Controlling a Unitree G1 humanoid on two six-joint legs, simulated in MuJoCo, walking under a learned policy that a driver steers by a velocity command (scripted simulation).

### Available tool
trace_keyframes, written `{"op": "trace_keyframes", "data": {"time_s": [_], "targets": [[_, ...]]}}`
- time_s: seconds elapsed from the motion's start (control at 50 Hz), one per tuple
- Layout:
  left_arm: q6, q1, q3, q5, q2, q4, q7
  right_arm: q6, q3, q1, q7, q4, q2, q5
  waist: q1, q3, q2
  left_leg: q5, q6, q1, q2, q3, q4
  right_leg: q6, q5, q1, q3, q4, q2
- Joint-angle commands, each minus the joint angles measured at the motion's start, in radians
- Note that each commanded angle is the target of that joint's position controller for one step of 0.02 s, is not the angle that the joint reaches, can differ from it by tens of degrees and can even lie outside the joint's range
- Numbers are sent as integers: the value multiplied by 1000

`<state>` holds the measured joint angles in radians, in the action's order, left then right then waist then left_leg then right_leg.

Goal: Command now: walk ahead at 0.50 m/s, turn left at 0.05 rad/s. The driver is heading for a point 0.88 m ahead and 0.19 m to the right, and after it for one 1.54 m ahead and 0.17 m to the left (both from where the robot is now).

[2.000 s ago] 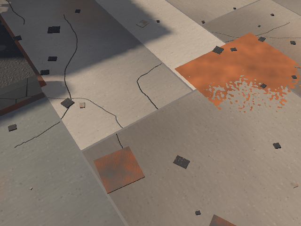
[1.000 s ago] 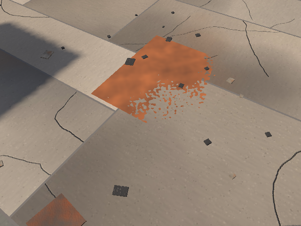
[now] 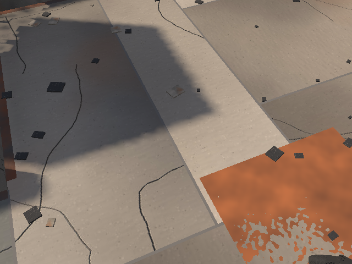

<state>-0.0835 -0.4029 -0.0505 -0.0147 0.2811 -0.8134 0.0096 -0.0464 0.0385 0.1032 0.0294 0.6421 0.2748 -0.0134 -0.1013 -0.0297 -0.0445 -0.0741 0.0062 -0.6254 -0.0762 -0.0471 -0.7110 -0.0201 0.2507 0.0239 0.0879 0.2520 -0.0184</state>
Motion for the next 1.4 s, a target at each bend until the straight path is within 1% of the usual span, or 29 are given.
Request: {"op": "trace_keyframes", "data": {"time_s": [0.02, 0.08, 0.12, 0.14, 0.16, 0.18, 0.2, 0.28, 0.38, 0.56, 0.6, 0.64, 0.66, 0.68, 0.7, 0.72, 0.76, 0.8, 0.86, 0.98, 1.08, 1.14, 1.18, 1.2, 1.22, 1.24, 1.26, 1.3, 1.4], "targets": [[0, -3, -42, -15, 185, 32, -3, -31, 5, -129, 13, -102, 43, -6, 14, -45, 121, 35, -12, 39, 25, 38, 117, -169, -321, 21, -177, -81, 261], [18, 2, -51, -21, 214, 15, -10, -44, 24, -94, 19, -100, 90, -7, 69, -23, 139, -19, -47, 151, 53, 38, 202, -142, -427, -23, -206, -3, 285], [20, 20, -40, -16, 192, 18, -13, -44, 65, 131, 2, -34, 162, 5, 194, 127, 118, 26, -94, 521, 67, 53, 246, -89, -574, 74, -143, 264, 204], [15, 27, -12, 13, 120, 52, -14, -37, 87, 311, -15, -8, 241, 23, 260, 290, 1, 43, -156, 823, -142, -159, 206, -44, -268, 283, -102, 579, 137], [1, -100, 19, 0, 12, 69, -13, -29, 91, 325, -16, -4, 293, 35, 188, 412, -245, -148, -292, 1045, -357, -575, 313, 8, 335, 607, -127, 888, -8], [-5, -44, -11, -26, 128, 53, -12, -28, 70, 310, -15, -2, 195, 24, 225, 339, -138, -292, -280, 957, -330, -600, 387, 11, 326, 701, -223, 999, 34], [-5, 32, -26, -39, 162, 76, -11, -31, 54, 254, -15, 5, 152, 12, 207, 194, -112, -283, -244, 841, -297, -446, 409, 3, 236, 749, -205, 1009, 74], [32, 46, -28, -19, 97, 68, -14, -58, 39, 102, -7, 28, 70, 27, 102, 50, -78, -42, -202, 521, -186, -145, 536, 25, 28, 598, -193, 916, 156], [54, 131, -23, -9, 63, 111, -9, -76, 58, 107, -22, 82, 111, 29, 95, -15, -17, 116, -207, 502, -184, 38, 590, 47, -143, 664, -205, 755, 159], [48, 381, -10, -7, 55, 230, 48, -30, 84, 202, -38, 149, 194, -6, 172, -79, 10, 224, -154, 695, -221, 210, 529, -27, -198, 662, -69, 399, 119], [54, 354, -24, -5, 82, 244, 52, -15, 92, 192, -42, 149, 223, -13, 136, -32, -21, 524, -131, 732, -221, 241, 410, -64, -98, 568, -13, 388, 62], [61, 147, -67, -8, 149, 203, 44, 0, 93, 168, -47, 141, 235, -23, 9, 95, -24, 732, -92, 678, -181, 285, 98, -121, -81, 276, 35, 335, -31], [71, -25, -103, -10, 220, 157, 26, -3, 79, 179, -51, 131, 206, -11, -68, 185, 33, 544, -48, 477, -142, 289, -175, -165, -121, -26, -56, 305, -14], [68, -14, -125, -22, 349, 157, 13, -24, 31, 275, -39, 72, 52, 38, 48, 247, 328, -396, 26, -3, 46, 247, -555, -343, -14, -372, -598, 245, 259], [47, -37, -100, -11, 286, 201, 20, -64, 28, 202, -27, 61, 100, 11, -7, 419, 221, -541, 22, -124, 111, -17, -697, -422, 150, -448, -945, 65, 362], [30, -8, -80, -1, 220, 188, 26, -84, 46, 85, -19, 29, 166, -31, -31, 280, 146, -444, -4, -210, 59, -48, -689, -357, 94, -368, -811, 27, 338], [20, 113, -62, -3, 161, 197, 23, -97, 41, 69, -31, 34, 151, 0, 55, 120, 55, -301, -16, -130, -18, -43, -515, -291, -104, -91, -582, 32, 254], [18, 176, -50, 14, 131, 225, 14, -77, 51, 103, -30, 45, 161, 18, 110, 93, 85, -241, 0, -6, -42, -49, -428, -281, -245, 64, -493, -5, 207], [13, 156, -57, 6, 161, 210, -3, -51, 40, 84, -31, 40, 118, 31, 117, 63, 73, -170, 47, 22, -24, -16, -293, -284, -354, 171, -405, -31, 176], [8, 78, -46, 7, 160, 145, -14, -54, 9, -82, -8, 24, 68, 6, 25, 11, 123, 229, 47, 90, -1, 27, 83, -202, -218, 179, -259, -63, 146], [12, 26, -51, 8, 176, 85, -11, -61, 13, -158, 16, -15, 99, -6, 1, -43, 110, 114, -29, -45, 5, 15, 166, -190, -275, -44, -269, -24, 248], [25, 54, -57, 8, 192, 75, -20, -59, 21, -93, 30, -11, 116, -7, 47, -7, 125, -15, -80, 33, 47, 42, 182, -153, -551, -114, -216, 68, 259], [38, 86, -52, 13, 186, 87, -28, -54, 56, 115, 22, 46, 171, 1, 157, 137, 102, 17, -129, 348, 122, 99, 209, -105, -848, -64, -127, 338, 188], [38, 76, -36, 31, 157, 112, -38, -49, 75, 263, 14, 65, 233, 2, 210, 250, 9, 64, -190, 620, -17, -112, 198, -63, -624, 127, -85, 619, 142], [15, -41, -6, 38, 58, 135, -24, -48, 91, 311, 18, 74, 306, -4, 140, 339, -242, -126, -376, 953, -233, -624, 294, 24, 143, 553, -84, 973, -61], [-10, 22, -10, 16, 119, 132, -13, -46, 68, 328, 19, 76, 209, -20, 193, 349, -156, -327, -362, 1001, -241, -755, 405, 15, 287, 693, -218, 1062, -39], [-30, 125, -21, -14, 162, 165, -2, -43, 59, 270, 12, 60, 178, -11, 203, 208, -97, -323, -322, 893, -218, -630, 427, 2, 206, 758, -222, 1060, 10], [-48, 212, -19, 16, 152, 188, -5, -36, 51, 184, 5, 35, 157, 3, 158, 77, 43, -127, -292, 659, -150, -468, 451, 2, 99, 711, -197, 924, 72], [-17, 194, -16, 36, 109, 195, -14, -31, 52, 169, -20, 24, 165, 1, 100, 47, -9, 141, -298, 467, -72, -312, 499, 70, 15, 609, -160, 701, 87]]}}
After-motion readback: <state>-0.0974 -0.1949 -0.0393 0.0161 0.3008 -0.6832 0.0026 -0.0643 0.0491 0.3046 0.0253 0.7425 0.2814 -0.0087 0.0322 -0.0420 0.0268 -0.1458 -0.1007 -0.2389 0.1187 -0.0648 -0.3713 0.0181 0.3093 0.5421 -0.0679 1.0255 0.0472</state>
